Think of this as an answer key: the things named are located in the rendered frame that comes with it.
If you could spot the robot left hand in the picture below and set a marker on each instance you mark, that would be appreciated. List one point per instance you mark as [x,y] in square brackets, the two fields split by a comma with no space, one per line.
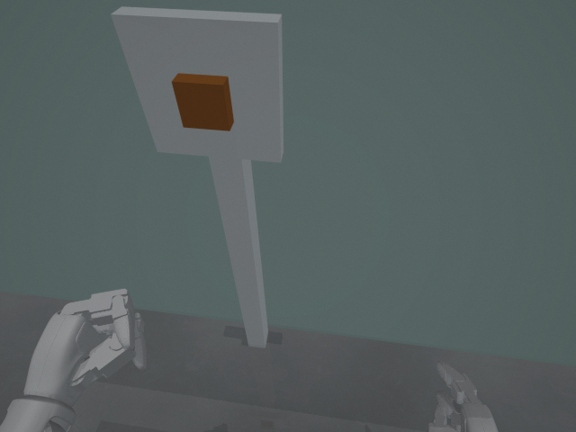
[58,369]

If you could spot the robot left forearm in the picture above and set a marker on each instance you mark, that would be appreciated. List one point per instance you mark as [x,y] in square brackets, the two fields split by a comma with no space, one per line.
[38,414]

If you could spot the panel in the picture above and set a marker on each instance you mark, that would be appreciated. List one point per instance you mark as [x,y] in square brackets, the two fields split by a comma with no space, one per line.
[248,49]

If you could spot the button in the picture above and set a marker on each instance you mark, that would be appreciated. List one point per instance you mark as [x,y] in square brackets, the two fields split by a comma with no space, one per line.
[204,101]

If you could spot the robot right hand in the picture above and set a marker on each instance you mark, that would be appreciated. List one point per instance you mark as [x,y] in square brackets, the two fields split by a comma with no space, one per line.
[473,416]

